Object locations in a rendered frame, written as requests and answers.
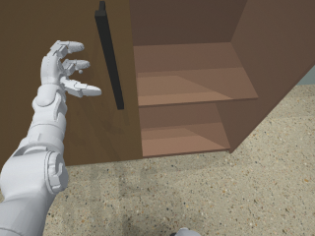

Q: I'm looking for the right robot shin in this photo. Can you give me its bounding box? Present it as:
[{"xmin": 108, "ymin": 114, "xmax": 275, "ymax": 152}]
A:
[{"xmin": 176, "ymin": 227, "xmax": 188, "ymax": 234}]

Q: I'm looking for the handle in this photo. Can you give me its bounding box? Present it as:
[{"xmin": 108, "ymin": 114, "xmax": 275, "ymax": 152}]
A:
[{"xmin": 94, "ymin": 1, "xmax": 124, "ymax": 110}]

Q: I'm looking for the wardrobe door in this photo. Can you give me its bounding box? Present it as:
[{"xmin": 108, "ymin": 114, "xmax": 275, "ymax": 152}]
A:
[{"xmin": 0, "ymin": 0, "xmax": 143, "ymax": 172}]

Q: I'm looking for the left robot forearm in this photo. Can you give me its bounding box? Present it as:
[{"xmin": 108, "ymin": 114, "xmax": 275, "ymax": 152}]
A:
[{"xmin": 0, "ymin": 84, "xmax": 68, "ymax": 198}]

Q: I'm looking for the left robot upper arm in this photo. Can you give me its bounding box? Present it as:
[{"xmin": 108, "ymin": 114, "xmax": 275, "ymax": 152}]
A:
[{"xmin": 0, "ymin": 150, "xmax": 69, "ymax": 236}]

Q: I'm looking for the left robot hand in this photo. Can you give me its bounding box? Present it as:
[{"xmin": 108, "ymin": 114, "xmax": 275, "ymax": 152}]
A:
[{"xmin": 40, "ymin": 40, "xmax": 102, "ymax": 98}]

